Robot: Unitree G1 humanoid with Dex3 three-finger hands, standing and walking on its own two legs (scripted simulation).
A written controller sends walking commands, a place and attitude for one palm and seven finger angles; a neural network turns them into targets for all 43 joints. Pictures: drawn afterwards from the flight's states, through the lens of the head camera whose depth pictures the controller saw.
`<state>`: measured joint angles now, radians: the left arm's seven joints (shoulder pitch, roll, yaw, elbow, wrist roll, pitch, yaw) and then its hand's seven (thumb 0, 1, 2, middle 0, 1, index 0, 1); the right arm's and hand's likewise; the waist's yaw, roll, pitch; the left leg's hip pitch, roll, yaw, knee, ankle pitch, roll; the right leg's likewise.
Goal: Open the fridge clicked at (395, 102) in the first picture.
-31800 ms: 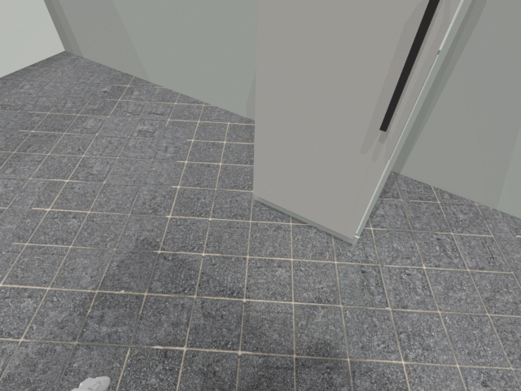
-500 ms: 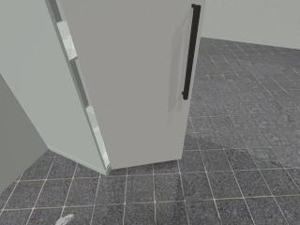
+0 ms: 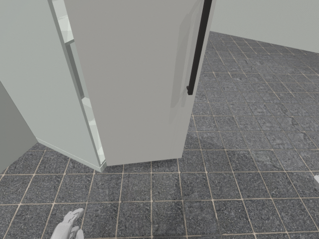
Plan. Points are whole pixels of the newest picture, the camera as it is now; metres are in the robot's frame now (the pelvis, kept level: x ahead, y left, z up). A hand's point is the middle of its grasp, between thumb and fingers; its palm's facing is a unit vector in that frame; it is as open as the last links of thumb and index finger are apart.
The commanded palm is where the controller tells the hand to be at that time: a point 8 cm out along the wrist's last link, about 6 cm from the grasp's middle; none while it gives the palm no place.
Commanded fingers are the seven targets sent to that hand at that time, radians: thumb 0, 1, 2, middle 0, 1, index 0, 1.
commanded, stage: let the arm hang, fingers relaxed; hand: right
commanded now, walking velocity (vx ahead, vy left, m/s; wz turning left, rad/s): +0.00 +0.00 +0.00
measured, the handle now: (196, 49) +0.78 -0.10 +0.15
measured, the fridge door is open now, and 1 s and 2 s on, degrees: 56 56 56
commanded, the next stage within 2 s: look to check the result in 1.06 s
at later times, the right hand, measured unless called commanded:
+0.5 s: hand out of the picture +0.04 -0.21 -0.16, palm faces -0.03 +0.97 -0.26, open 7.1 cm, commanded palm none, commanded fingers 0.00 -0.90 -0.90 0.20 0.30 0.20 0.30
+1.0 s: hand out of the picture +0.07 -0.19 -0.16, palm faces -0.04 +0.98 -0.20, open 7.3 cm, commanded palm none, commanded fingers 0.00 -0.90 -0.90 0.20 0.30 0.20 0.30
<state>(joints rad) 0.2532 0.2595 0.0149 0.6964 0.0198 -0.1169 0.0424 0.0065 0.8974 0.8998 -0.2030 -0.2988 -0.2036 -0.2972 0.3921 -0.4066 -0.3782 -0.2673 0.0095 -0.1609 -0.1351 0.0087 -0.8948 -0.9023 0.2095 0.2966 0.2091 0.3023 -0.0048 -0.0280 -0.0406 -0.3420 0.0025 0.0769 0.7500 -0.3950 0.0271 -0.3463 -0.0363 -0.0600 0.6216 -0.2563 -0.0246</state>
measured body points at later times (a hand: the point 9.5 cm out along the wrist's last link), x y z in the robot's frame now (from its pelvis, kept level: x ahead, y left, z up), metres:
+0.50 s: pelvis +0.01 +0.00 +0.02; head +0.05 +0.00 +0.46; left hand +0.00 +0.25 -0.14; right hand +0.04 -0.26 -0.14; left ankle +0.03 +0.13 -0.72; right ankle +0.05 -0.12 -0.72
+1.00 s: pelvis +0.03 -0.01 +0.02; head +0.05 -0.01 +0.47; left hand +0.07 +0.23 -0.13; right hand +0.08 -0.24 -0.14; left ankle +0.03 +0.13 -0.72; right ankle +0.05 -0.12 -0.72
